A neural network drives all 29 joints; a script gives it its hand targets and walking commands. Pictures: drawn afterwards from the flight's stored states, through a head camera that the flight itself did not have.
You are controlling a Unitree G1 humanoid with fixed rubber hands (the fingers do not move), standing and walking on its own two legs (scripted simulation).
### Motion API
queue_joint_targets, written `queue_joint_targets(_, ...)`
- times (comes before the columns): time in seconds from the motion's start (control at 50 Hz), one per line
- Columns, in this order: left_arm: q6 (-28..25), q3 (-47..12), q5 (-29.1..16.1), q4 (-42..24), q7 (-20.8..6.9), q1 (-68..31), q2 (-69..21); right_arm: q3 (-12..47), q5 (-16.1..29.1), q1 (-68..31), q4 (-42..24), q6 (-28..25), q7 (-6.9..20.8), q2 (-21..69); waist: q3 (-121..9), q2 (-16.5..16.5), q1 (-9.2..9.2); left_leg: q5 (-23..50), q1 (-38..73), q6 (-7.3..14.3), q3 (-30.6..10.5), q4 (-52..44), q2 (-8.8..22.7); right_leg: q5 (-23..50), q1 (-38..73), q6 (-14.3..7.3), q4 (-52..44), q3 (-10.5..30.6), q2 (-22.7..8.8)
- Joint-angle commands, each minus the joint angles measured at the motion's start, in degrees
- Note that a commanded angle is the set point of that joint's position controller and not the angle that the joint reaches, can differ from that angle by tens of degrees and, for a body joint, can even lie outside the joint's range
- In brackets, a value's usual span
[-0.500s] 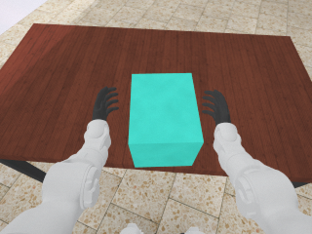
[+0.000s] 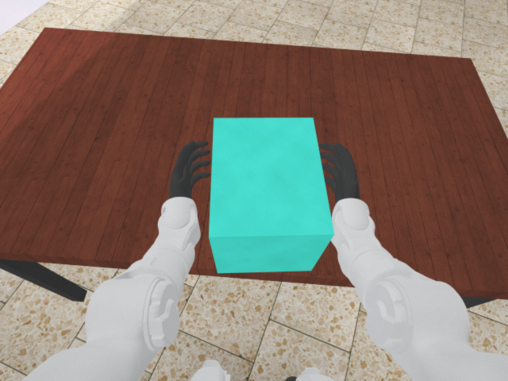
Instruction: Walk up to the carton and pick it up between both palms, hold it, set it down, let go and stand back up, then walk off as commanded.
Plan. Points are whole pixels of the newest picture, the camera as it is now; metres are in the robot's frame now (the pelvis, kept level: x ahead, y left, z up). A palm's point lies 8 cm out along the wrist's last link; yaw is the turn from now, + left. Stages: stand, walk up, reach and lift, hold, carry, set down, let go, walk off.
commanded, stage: reach and lift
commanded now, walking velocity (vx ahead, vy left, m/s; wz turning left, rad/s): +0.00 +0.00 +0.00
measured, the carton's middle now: (264, 197) +0.42 +0.02 -0.02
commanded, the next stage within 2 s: none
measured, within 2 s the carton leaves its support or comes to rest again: leaves its support in 1.86 s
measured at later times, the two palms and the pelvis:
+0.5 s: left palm (182, 199) +0.39 +0.15 +0.01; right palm (342, 205) +0.39 -0.11 +0.02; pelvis +0.02 +0.00 +0.02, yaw +0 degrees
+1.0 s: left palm (182, 199) +0.39 +0.15 +0.01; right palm (342, 205) +0.39 -0.11 +0.02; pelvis +0.02 +0.00 +0.03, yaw +0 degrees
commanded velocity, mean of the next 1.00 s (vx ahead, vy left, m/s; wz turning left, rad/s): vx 0.00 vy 0.00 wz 0.00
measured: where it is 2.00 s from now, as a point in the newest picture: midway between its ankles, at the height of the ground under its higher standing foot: outside the picture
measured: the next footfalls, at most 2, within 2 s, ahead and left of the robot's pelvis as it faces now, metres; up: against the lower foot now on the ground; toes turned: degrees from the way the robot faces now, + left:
none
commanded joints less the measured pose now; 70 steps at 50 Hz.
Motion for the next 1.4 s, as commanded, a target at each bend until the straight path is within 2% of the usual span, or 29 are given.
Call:
queue_joint_targets(0.0,-4.6,0.2,12.4,-4.8,-7.4,-25.6,-27.1,0.1,-16.6,-23.6,-8.0,-4.5,6.0,32.0,-31.2,2.7,1.46,30.4,21.1,-3.9,5.7,-3.3,-2.7,23.0,25.4,-0.5,-4.4,-0.3,0.2)
queue_joint_targets(0.02,-5.0,0.4,13.8,-2.5,-8.8,-24.5,-30.8,-0.1,-20.5,-22.7,-7.4,-4.8,7.0,36.6,-28.7,0.8,1.29,29.2,20.7,-3.5,5.9,-4.3,-2.7,24.5,28.2,-0.3,-4.8,-0.3,-0.1)
queue_joint_targets(0.04,-5.4,1.1,15.3,-1.3,-9.1,-23.1,-31.2,-0.1,-22.7,-20.9,-6.3,-5.2,7.5,38.0,-27.3,1.1,1.72,28.7,20.0,-3.3,6.1,-5.0,-2.5,26.5,29.7,-0.2,-4.3,-0.3,-0.2)
queue_joint_targets(0.1,-6.0,1.6,17.7,-0.3,-9.4,-19.9,-32.1,-3.0,-28.4,-18.4,-3.8,-5.2,8.2,38.2,-24.9,1.5,0.51,27.3,19.9,-2.8,6.3,-6.8,-1.9,26.3,31.9,-0.6,-5.8,-0.6,0.0)
queue_joint_targets(0.12,-6.2,2.0,18.3,-1.2,-9.2,-19.5,-32.5,-2.2,-28.8,-19.0,-4.5,-5.8,8.4,39.1,-25.3,2.0,1.44,28.2,19.9,-3.1,6.3,-7.4,-1.8,27.0,32.1,-0.8,-6.0,-0.7,0.3)
queue_joint_targets(0.24,-5.9,3.2,19.4,-2.3,-8.4,-16.5,-32.7,-3.1,-31.6,-15.6,-3.5,-6.3,8.6,39.5,-21.5,2.2,2.40,29.9,20.9,-3.0,7.0,-9.2,-1.6,26.5,31.7,-1.5,-7.6,-0.8,0.7)
queue_joint_targets(0.26,-5.7,2.4,19.2,-2.5,-8.3,-16.3,-33.5,-3.4,-31.5,-15.1,-3.4,-6.5,8.5,39.8,-22.5,2.9,1.63,30.5,21.0,-3.3,7.0,-8.9,-1.7,27.3,30.8,-1.7,-7.6,-0.9,0.8)
queue_joint_targets(0.28,-5.4,2.3,19.3,-3.7,-8.1,-16.2,-33.9,-3.1,-30.9,-15.4,-3.1,-6.4,8.5,39.6,-21.4,3.2,2.54,30.1,21.6,-3.1,7.1,-9.4,-1.7,26.4,31.7,-1.7,-8.1,-0.9,0.8)
queue_joint_targets(0.34,-5.1,1.5,19.3,-4.6,-7.8,-15.2,-34.7,-3.1,-30.7,-13.8,-3.1,-6.4,8.4,40.2,-22.8,3.2,1.81,31.2,23.2,-3.2,6.9,-9.5,-1.6,25.7,29.8,-2.0,-9.3,-0.9,1.0)
queue_joint_targets(0.36,-5.1,1.8,19.5,-4.9,-7.7,-16.3,-34.7,-3.7,-31.3,-15.5,-4.0,-6.5,8.4,40.7,-23.9,2.8,2.48,28.6,21.1,-3.1,7.5,-9.8,-1.9,25.0,30.6,-1.9,-9.4,-0.7,0.8)
queue_joint_targets(0.4,-4.6,0.9,19.6,-5.1,-7.7,-16.1,-35.4,-4.3,-31.4,-13.9,-2.6,-6.3,8.4,40.0,-21.8,4.2,1.46,29.7,23.1,-3.4,6.9,-10.4,-1.5,24.4,29.1,-2.1,-9.6,-1.5,0.9)
queue_joint_targets(0.42,-4.3,1.9,20.1,-4.7,-7.7,-14.7,-35.1,-3.3,-30.8,-13.0,-2.7,-6.1,8.3,39.9,-21.5,3.3,2.42,30.3,23.5,-3.0,7.2,-10.3,-1.8,24.9,30.1,-2.0,-10.3,-1.1,0.9)
queue_joint_targets(0.46,-4.4,1.0,19.8,-6.1,-7.5,-15.5,-35.6,-4.1,-31.2,-14.3,-3.4,-6.7,8.1,40.3,-22.3,3.0,1.36,31.1,23.7,-3.4,7.1,-10.1,-1.7,26.1,29.8,-1.8,-10.2,-1.6,1.2)
queue_joint_targets(0.6,-4.4,2.5,20.7,-5.7,-7.8,-14.7,-35.4,-4.0,-31.8,-13.7,-4.3,-6.6,8.2,41.4,-22.4,1.1,2.05,26.7,21.0,-2.5,7.4,-11.8,-2.0,26.6,33.4,-1.5,-10.5,-1.4,0.6)
queue_joint_targets(0.68,-4.2,1.3,20.6,-6.6,-7.4,-15.0,-36.6,-4.2,-32.0,-14.0,-4.5,-7.1,8.1,41.5,-24.4,2.6,1.62,27.3,22.0,-2.9,7.1,-12.3,-1.8,26.9,33.0,-1.7,-11.2,-1.8,0.6)
queue_joint_targets(0.72,-4.1,1.5,21.0,-5.8,-7.4,-13.5,-37.0,-4.0,-31.6,-12.9,-4.4,-7.3,8.0,41.7,-23.5,3.7,2.23,27.7,22.7,-2.9,7.2,-12.5,-1.9,27.4,33.2,-1.9,-11.4,-1.4,0.3)
queue_joint_targets(0.74,-4.3,1.9,20.7,-6.5,-7.3,-15.6,-36.3,-4.8,-32.1,-13.9,-4.6,-7.4,8.0,41.2,-23.7,2.8,1.24,27.6,22.5,-3.1,7.0,-12.2,-1.7,26.8,31.8,-1.6,-11.1,-1.8,0.6)
queue_joint_targets(0.78,-3.9,2.9,21.0,-5.6,-7.3,-14.3,-36.1,-4.2,-31.4,-14.0,-5.0,-7.2,8.1,41.5,-22.3,1.7,2.47,26.4,21.7,-2.6,7.2,-12.6,-1.9,26.4,33.4,-1.6,-11.7,-1.3,0.5)
queue_joint_targets(0.8,-3.6,2.7,21.1,-6.0,-7.5,-14.0,-36.0,-4.4,-31.7,-13.2,-4.0,-7.1,8.0,41.7,-21.2,1.4,1.82,25.7,21.1,-2.5,7.2,-13.0,-2.1,27.7,34.6,-1.4,-11.7,-1.3,0.2)
queue_joint_targets(0.86,-3.7,2.0,21.4,-5.8,-7.4,-14.2,-36.8,-4.6,-31.3,-13.7,-4.0,-7.7,7.7,41.6,-21.7,2.8,1.64,26.4,21.5,-2.8,6.9,-12.8,-2.1,27.7,33.5,-1.4,-11.4,-1.9,0.5)
queue_joint_targets(0.92,-3.8,1.8,20.6,-6.0,-7.2,-14.6,-37.1,-4.7,-31.5,-14.6,-4.7,-8.2,7.8,41.1,-23.0,1.8,1.46,27.6,21.7,-3.0,6.8,-12.6,-2.0,28.4,32.7,-1.5,-11.8,-2.0,0.8)
queue_joint_targets(0.96,-3.7,1.7,21.1,-6.3,-7.0,-14.8,-36.3,-4.8,-31.3,-13.5,-3.4,-8.1,7.8,40.6,-22.0,3.1,1.34,28.3,23.2,-3.3,6.6,-12.7,-1.7,27.4,31.6,-1.5,-11.9,-2.0,0.6)
queue_joint_targets(0.98,-3.6,2.3,21.4,-6.4,-7.0,-14.3,-36.6,-4.3,-31.4,-13.8,-3.4,-8.1,7.7,40.6,-22.2,1.8,1.84,27.8,22.7,-3.0,6.7,-12.9,-1.8,27.6,32.3,-1.3,-12.3,-1.9,0.8)
queue_joint_targets(1.0,-3.5,2.1,21.7,-6.3,-7.1,-14.5,-36.7,-4.4,-31.6,-13.3,-3.3,-8.3,7.9,41.1,-21.6,3.4,1.54,27.9,22.5,-2.9,6.9,-12.7,-1.9,28.1,32.6,-1.5,-11.8,-2.0,0.8)
queue_joint_targets(1.1,-3.6,0.9,20.9,-6.9,-6.7,-14.4,-37.3,-3.5,-30.7,-13.9,-3.1,-8.9,7.6,41.1,-23.2,3.1,1.98,29.7,23.0,-3.3,6.7,-12.4,-1.9,29.4,32.2,-1.4,-12.0,-2.2,1.1)
queue_joint_targets(1.22,-4.3,0.0,19.9,-6.9,-6.5,-17.1,-37.4,-2.8,-30.3,-15.6,-4.5,-9.2,7.2,41.3,-25.4,2.6,1.73,26.4,22.0,-3.0,6.7,-13.2,-2.1,29.0,33.5,-1.2,-11.9,-2.1,0.7)
queue_joint_targets(1.3,-5.2,-1.1,19.3,-7.8,-6.3,-18.8,-37.3,-1.5,-30.3,-16.3,-4.7,-9.9,7.0,40.8,-28.0,2.5,2.22,28.1,23.2,-3.1,6.9,-12.9,-2.2,31.0,33.7,-1.2,-12.4,-2.3,0.8)
queue_joint_targets(1.32,-5.6,-1.7,18.7,-7.9,-6.4,-19.9,-37.8,-1.2,-30.2,-16.6,-4.7,-10.3,6.9,40.8,-28.3,2.8,1.52,29.1,23.7,-3.3,6.5,-13.2,-2.0,31.2,33.6,-1.1,-12.5,-2.4,0.8)
queue_joint_targets(1.38,-5.7,-3.9,17.9,-8.3,-6.1,-19.0,-39.5,0.5,-29.0,-16.3,-3.1,-11.1,6.8,40.5,-29.5,4.0,1.76,34.7,27.8,-4.3,6.0,-12.2,-1.8,33.1,32.9,-1.3,-12.3,-2.8,1.5)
